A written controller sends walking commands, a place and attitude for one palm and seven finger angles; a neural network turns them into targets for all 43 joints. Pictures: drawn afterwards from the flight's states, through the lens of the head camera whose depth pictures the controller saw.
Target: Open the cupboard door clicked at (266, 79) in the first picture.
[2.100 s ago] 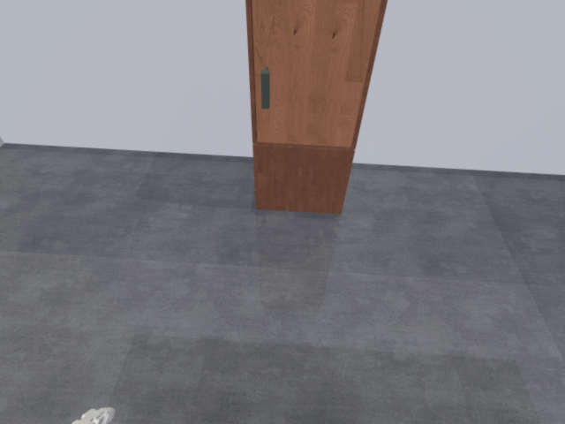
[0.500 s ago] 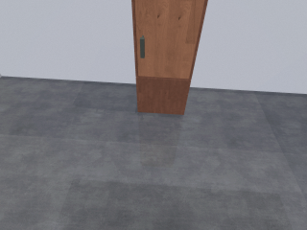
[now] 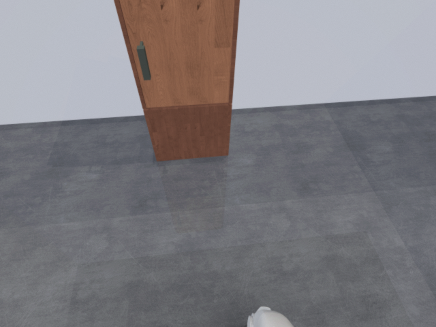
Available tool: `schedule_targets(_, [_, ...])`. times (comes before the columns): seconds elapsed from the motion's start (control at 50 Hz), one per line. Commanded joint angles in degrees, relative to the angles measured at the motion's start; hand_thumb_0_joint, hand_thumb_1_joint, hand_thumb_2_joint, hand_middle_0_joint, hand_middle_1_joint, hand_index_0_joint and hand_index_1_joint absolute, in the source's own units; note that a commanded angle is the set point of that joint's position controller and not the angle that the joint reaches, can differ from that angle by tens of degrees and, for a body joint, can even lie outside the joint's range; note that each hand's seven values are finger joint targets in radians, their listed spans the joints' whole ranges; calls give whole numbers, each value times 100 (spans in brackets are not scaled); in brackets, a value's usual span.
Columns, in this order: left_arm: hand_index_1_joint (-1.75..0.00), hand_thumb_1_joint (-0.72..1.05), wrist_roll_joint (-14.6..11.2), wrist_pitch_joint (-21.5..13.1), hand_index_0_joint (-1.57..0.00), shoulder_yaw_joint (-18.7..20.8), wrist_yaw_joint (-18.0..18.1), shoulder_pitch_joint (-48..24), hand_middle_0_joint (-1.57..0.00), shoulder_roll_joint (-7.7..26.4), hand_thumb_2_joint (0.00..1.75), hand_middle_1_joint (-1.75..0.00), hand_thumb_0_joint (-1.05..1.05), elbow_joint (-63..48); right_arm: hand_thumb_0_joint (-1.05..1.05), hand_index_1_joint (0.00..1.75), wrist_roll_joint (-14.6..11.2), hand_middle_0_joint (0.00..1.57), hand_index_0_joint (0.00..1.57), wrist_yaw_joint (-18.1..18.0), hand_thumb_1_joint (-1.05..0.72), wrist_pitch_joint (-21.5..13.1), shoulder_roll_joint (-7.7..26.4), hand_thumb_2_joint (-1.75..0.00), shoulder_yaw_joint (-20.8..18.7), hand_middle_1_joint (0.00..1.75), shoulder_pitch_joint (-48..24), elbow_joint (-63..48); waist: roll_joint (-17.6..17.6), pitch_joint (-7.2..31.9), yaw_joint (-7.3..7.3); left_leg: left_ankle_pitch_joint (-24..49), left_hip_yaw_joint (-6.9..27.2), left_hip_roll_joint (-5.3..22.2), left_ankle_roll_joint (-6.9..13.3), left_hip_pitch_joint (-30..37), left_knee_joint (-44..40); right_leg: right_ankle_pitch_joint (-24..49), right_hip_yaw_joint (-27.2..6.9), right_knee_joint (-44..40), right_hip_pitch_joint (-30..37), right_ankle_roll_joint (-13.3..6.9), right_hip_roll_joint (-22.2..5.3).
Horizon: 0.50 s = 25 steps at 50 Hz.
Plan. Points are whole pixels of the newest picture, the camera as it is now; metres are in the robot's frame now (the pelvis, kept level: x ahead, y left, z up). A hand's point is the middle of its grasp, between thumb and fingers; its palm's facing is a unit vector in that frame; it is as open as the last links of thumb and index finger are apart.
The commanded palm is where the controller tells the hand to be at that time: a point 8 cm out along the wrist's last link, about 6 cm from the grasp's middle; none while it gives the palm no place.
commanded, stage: walk to a spot facing it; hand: left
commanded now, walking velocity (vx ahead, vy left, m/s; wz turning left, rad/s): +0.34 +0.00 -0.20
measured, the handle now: (144, 60) +1.02 +0.31 -0.08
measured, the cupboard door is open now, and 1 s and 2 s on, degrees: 0 0 0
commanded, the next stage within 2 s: turn to face it in 0.18 s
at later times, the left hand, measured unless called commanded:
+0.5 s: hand (148, 316) +0.17 +0.16 -0.19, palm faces +0.13 -0.99 -0.11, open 7.3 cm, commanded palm none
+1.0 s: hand (153, 273) +0.25 +0.16 -0.16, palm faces +0.21 -0.96 -0.20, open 7.3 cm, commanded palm none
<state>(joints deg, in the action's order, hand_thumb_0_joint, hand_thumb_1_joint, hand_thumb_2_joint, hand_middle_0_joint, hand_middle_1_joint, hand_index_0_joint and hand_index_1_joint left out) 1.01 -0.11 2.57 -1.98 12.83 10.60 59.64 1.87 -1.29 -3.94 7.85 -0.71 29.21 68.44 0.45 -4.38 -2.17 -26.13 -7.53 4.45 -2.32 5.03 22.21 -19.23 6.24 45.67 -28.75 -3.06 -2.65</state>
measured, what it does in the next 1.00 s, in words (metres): walks ahead: right foot, then left foot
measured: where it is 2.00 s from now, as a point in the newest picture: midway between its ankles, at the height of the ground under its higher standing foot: (202, 257)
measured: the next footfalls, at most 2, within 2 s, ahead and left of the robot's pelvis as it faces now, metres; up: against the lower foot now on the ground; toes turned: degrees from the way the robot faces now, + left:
right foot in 0.06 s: +0.17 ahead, -0.12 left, +0.00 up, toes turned -8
left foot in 0.48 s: +0.31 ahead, +0.10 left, +0.00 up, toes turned +11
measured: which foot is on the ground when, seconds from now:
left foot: down 0.00-0.06, up 0.08-0.46, down 0.48-0.90, up 0.92-1.00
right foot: up 0.00-0.04, down 0.06-0.50, up 0.52-0.88, down 0.90-1.00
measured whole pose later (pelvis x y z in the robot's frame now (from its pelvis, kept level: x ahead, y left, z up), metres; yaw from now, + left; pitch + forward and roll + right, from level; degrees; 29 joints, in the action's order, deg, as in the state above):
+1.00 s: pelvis +0.28 -0.01 +0.01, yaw +7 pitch -1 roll +0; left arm 1.6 -2.9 2.2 1.2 21.0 7.3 61.4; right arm 2.0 0.9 1.4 9.0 -3.4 19.7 64.5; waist 1.3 1.8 1.0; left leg -22.1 -4.3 1.8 1.6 -23.6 51.7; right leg -17.1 6.8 28.0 -9.8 -0.9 -2.6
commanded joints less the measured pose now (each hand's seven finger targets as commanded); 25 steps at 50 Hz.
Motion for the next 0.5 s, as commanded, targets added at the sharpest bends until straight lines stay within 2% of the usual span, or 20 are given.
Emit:
schedule_targets(0.0, [-30,90,48,-195,-20,169,28,1373,-20,390,90,-30,0,63,0,30,-137,20,20,-76,-90,-124,1207,-90,-267,30,-343,-268,449,390,986,5009,-184,742,645,-1387,1230,1103,471,-1031,2551,-207,481])
schedule_targets(0.02, [-30,90,84,-275,-20,281,94,2036,-20,797,90,-30,0,245,0,30,-174,20,20,-13,-90,-125,1026,-90,-232,30,-271,-283,-191,775,1267,3854,-251,519,454,-2232,2636,1069,-162,-1318,3659,-400,-33])
schedule_targets(0.04, [-30,90,73,-338,-20,429,187,2394,-20,1355,90,-30,0,288,0,30,-236,20,20,13,-90,-140,568,-90,-171,30,48,-385,-1542,1444,1203,90,-186,-165,243,-3367,4610,553,-2878,-2139,4396,-1070,-1782])
schedule_targets(0.06, [-30,90,-53,-309,-20,461,209,2183,-20,1576,90,-30,0,253,0,30,-217,20,20,7,-90,-99,570,-90,-200,30,-227,-554,-1457,1476,1072,-610,438,-173,371,-3739,5706,-43,-4116,-3046,3993,-1382,-2310])
schedule_targets(0.08, [-30,90,-85,-273,-20,430,245,1584,-20,1417,90,-30,0,99,0,30,-196,20,20,27,-90,-59,623,-90,-234,30,-554,-627,-682,744,891,-106,599,138,439,-3963,5921,-638,-3705,-3260,3319,-1341,-2208])
schedule_targets(0.1, [-30,90,-56,-286,-20,341,259,1189,-20,1182,90,-30,0,-33,0,30,-146,20,20,65,-90,-49,507,-90,-227,30,-864,-653,-576,201,802,328,675,367,415,-3974,5837,-566,-3225,-3312,2307,-1117,-2048])
schedule_targets(0.12, [-30,90,-15,-310,-20,244,278,818,-20,933,90,-30,0,-86,0,30,-100,20,20,62,-90,7,434,-90,-212,30,-824,-658,-347,-78,518,499,780,496,391,-3839,5621,-416,-2763,-3309,1644,-1000,-1945])
schedule_targets(0.14, [-30,90,12,-337,-20,167,296,572,-20,706,90,-30,0,-122,0,30,-55,20,20,64,-90,86,341,-90,-207,30,-705,-605,-220,-176,330,605,787,565,362,-3561,5342,-83,-2247,-3338,1161,-901,-1778])
schedule_targets(0.16, [-30,90,41,-349,-20,131,312,442,-20,623,90,-30,0,-145,0,30,-40,20,20,64,-90,174,253,-90,-203,30,-509,-541,-127,-194,138,640,728,565,304,-3375,5077,186,-1795,-3380,830,-816,-1662])
schedule_targets(0.18, [-30,90,59,-370,-20,111,322,416,-20,596,90,-30,0,-124,0,30,-42,20,20,80,-90,222,170,-90,-207,30,-323,-501,-79,-98,26,700,648,521,269,-3208,4773,465,-1430,-3393,733,-729,-1527])
schedule_targets(0.2, [-30,90,63,-377,-20,102,319,377,-20,590,90,-30,0,-126,0,30,-46,20,20,93,-90,280,134,-90,-211,30,-238,-511,-214,-114,-78,800,578,512,219,-3100,4462,576,-1078,-3433,540,-666,-1417])
schedule_targets(0.26, [-30,90,35,-379,-20,61,290,395,-20,531,90,-30,0,-98,0,30,-66,20,20,151,-90,336,122,-90,-213,30,-583,-735,-592,-241,-69,1308,378,436,123,-3081,3535,603,-644,-3607,489,-583,-1166])
schedule_targets(0.3, [-30,90,41,-401,-20,62,302,499,-20,551,90,-30,0,-37,0,30,-88,20,20,176,-90,296,92,-90,-202,30,-868,-865,-551,-221,-7,1445,314,395,99,-3046,2818,1165,-490,-3437,790,-581,-1167])
schedule_targets(0.34, [-30,90,44,-392,-20,51,312,735,-20,534,90,-30,0,44,0,30,-89,20,20,177,-90,243,96,-90,-184,30,-1222,-968,-589,-117,159,1427,208,248,111,-3013,2243,1951,-403,-3162,1315,-538,-1185])
schedule_targets(0.38, [-30,90,50,-358,-20,62,343,870,-20,516,90,-30,0,103,0,30,-96,20,20,167,-90,185,118,-90,-171,30,-1368,-1016,-551,-41,241,1462,181,148,170,-2782,1736,2475,-345,-2825,1687,-470,-1211])
schedule_targets(0.4, [-30,90,35,-330,-20,61,363,878,-20,517,90,-30,0,113,0,30,-94,20,20,153,-90,168,155,-90,-161,30,-1283,-981,-541,32,193,1644,150,88,183,-2527,1397,2586,-227,-2599,1790,-378,-1141])
schedule_targets(0.42, [-30,90,16,-294,-20,58,379,892,-20,476,90,-30,0,132,0,30,-82,20,20,137,-90,147,255,-90,-166,30,-1066,-890,-364,179,110,2066,129,15,196,-2067,943,2656,-73,-2158,1845,-235,-1005])
schedule_targets(0.44, [-30,90,-3,-250,-20,40,387,986,-20,396,90,-30,0,128,0,30,-71,20,20,112,-90,115,493,-90,-212,30,-696,-800,89,458,-3,3072,360,147,257,-1390,634,2313,121,-1403,1692,-20,-784])
schedule_targets(0.46, [-30,90,-55,-213,-20,13,391,1231,-20,169,90,-30,0,81,0,30,-35,20,20,58,-90,92,960,-90,-289,30,-446,-804,1218,808,-3,4517,1479,1059,685,-626,400,752,359,-506,970,296,-308])
schedule_targets(0.48, [-30,90,-85,-183,-20,-29,384,1321,-20,74,90,-30,0,34,0,30,-78,20,20,23,-90,148,1257,-90,-324,30,-308,-787,2030,977,31,5581,2372,1880,1308,-458,44,-1728,283,648,614,476,50])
